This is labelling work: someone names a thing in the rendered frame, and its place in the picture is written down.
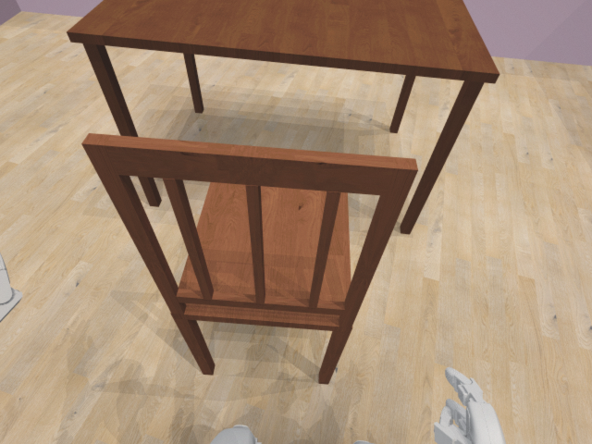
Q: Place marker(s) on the chair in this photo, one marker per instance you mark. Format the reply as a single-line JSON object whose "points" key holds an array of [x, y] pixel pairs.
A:
{"points": [[272, 245]]}

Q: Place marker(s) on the left robot hand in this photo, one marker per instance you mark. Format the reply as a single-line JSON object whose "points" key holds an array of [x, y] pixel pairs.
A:
{"points": [[9, 297]]}

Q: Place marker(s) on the table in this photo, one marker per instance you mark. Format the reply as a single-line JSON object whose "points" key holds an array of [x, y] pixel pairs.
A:
{"points": [[425, 38]]}

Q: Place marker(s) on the right robot hand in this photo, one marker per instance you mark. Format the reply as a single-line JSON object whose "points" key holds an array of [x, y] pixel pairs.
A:
{"points": [[478, 424]]}

